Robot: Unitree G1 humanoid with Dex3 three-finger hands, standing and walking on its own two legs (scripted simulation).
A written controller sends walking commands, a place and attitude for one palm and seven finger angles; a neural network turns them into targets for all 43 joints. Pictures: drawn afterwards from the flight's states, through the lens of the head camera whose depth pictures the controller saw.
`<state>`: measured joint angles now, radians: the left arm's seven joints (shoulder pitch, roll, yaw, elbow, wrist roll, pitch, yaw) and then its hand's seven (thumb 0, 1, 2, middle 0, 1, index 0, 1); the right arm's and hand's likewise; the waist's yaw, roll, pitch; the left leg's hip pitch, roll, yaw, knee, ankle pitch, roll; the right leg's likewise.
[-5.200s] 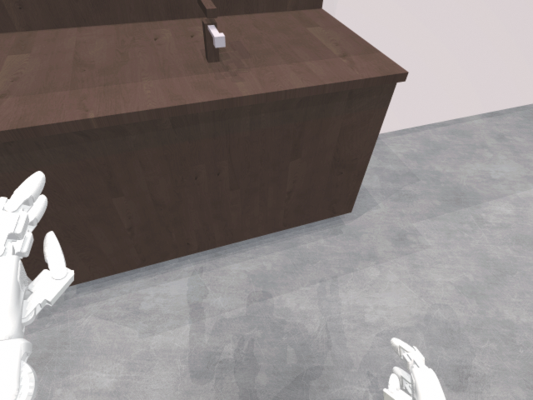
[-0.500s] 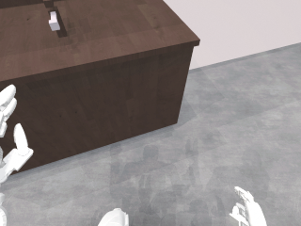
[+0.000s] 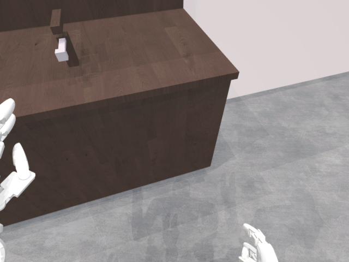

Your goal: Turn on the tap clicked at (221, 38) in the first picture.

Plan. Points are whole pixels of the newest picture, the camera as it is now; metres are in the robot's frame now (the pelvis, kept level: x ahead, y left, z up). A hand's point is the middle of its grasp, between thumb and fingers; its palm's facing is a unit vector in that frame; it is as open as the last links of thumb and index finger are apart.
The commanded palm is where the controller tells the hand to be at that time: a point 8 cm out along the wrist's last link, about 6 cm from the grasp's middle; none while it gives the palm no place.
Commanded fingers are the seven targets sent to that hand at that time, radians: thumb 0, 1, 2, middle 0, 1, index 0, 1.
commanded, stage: take the last steps up to it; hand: left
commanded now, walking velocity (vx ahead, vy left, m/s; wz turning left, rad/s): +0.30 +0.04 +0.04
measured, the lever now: (61, 54) +0.63 +0.40 +0.13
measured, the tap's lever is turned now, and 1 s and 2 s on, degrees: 0 0 0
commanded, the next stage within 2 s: come to a stop and stand still in 1.12 s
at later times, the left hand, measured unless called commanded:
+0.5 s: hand (62, 128) +0.31 +0.24 +0.17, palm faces +0.44 -0.81 -0.39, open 7.4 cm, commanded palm +0.26 +0.28 +0.18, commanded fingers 0.00 0.90 0.90 -0.20 -0.30 -0.20 -0.30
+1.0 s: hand (94, 107) +0.38 +0.21 +0.16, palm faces +0.43 -0.81 -0.39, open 7.4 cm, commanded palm +0.32 +0.25 +0.18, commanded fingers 0.00 0.90 0.90 -0.20 -0.30 -0.20 -0.30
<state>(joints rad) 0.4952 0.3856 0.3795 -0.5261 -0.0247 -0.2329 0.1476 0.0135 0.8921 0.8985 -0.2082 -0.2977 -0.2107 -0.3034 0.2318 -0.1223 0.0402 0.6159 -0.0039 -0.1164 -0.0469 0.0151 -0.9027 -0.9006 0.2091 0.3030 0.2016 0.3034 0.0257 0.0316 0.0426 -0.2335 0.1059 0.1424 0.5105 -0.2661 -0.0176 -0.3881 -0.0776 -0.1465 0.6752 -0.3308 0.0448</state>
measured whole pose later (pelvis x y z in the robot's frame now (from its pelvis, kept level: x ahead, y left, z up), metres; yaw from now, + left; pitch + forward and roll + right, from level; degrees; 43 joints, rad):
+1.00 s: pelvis +0.17 -0.03 -0.01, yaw +2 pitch -1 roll +1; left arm 0.41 0.31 0.32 -0.44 -0.02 -0.18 0.15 0.01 0.89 0.90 -0.21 -0.30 -0.21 -0.30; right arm 0.18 -0.22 0.00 0.67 0.00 -0.07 -0.05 0.02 -0.91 -0.90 0.21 0.30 0.20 0.30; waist 0.01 0.03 0.06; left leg -0.42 0.04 0.06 1.03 -0.44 -0.02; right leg -0.28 -0.04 -0.16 0.58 -0.29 -0.06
